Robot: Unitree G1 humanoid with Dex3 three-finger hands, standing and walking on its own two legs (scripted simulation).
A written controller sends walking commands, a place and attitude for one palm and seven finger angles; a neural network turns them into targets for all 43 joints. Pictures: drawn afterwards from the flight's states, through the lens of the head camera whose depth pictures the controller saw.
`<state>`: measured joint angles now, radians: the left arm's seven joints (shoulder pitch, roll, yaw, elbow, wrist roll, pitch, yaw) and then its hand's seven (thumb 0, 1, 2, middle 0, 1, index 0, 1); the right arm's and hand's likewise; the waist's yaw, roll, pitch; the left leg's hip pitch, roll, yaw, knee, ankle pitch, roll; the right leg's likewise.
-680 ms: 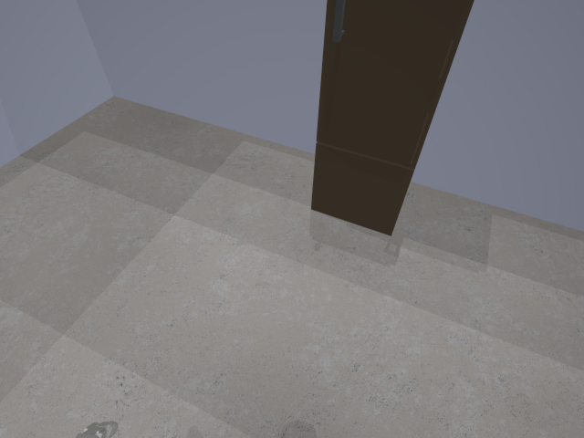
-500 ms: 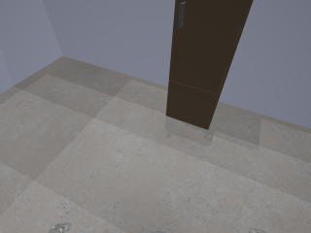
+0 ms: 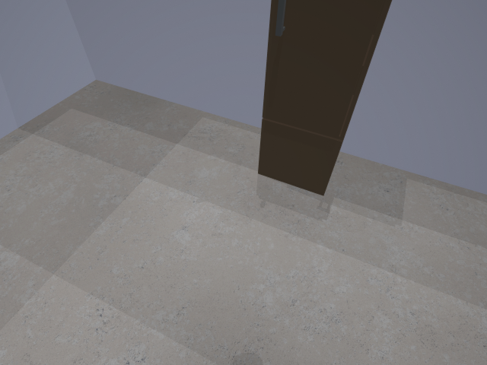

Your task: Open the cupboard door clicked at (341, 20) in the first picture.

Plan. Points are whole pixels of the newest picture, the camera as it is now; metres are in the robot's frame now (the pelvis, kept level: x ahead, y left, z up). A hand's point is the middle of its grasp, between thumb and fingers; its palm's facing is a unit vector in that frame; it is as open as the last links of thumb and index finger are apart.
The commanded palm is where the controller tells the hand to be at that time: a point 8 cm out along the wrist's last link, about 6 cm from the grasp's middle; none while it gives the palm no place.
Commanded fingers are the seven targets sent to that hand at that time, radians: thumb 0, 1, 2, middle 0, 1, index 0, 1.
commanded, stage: stand and wait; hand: left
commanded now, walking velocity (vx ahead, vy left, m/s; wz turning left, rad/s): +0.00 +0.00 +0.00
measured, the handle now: (282, 14) +1.19 -0.07 +0.11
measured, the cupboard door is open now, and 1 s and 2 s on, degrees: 0 0 0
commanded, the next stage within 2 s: look at it before walking up in 0.14 s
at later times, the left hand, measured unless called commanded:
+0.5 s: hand out of the picture +0.07 +0.24 -0.15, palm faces -0.03 -0.94 -0.33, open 7.4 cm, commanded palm none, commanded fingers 0.00 0.90 0.90 -0.20 -0.30 -0.20 -0.30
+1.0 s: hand out of the picture +0.06 +0.23 -0.16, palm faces -0.01 -0.95 -0.30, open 7.4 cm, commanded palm none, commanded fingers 0.00 0.90 0.90 -0.20 -0.30 -0.20 -0.30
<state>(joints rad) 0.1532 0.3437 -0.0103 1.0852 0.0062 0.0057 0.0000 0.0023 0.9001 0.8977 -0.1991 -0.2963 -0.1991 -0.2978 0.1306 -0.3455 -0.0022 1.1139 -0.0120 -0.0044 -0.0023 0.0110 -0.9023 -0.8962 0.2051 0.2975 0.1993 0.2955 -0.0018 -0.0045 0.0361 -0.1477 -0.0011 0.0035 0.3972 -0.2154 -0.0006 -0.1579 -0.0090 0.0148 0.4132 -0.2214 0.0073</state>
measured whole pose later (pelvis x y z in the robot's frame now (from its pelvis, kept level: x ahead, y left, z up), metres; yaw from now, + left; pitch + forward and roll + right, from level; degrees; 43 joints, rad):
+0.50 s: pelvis -0.01 +0.00 +0.00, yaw +0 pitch -2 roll +0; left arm 0.14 0.33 -0.01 1.08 0.01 0.00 0.00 0.00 0.90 0.90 -0.20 -0.30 -0.20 -0.30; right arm 0.12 -0.34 0.00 1.12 -0.01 -0.01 0.00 0.01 -0.90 -0.90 0.21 0.30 0.20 0.30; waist 0.00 0.00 0.03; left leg -0.15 0.00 0.00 0.37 -0.19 -0.01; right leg -0.16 -0.01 0.01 0.39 -0.20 0.00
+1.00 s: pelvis +0.01 +0.00 +0.00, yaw +1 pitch -1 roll +0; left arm 0.18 0.30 -0.01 1.08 0.01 0.01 0.00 0.00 0.90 0.90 -0.20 -0.30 -0.20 -0.30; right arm 0.16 -0.31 0.00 1.11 -0.02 0.01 0.00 0.01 -0.90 -0.90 0.20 0.30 0.20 0.30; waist 0.00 0.00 0.00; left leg -0.19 0.01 -0.01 0.46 -0.28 0.00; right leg -0.17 0.00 0.00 0.42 -0.24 0.00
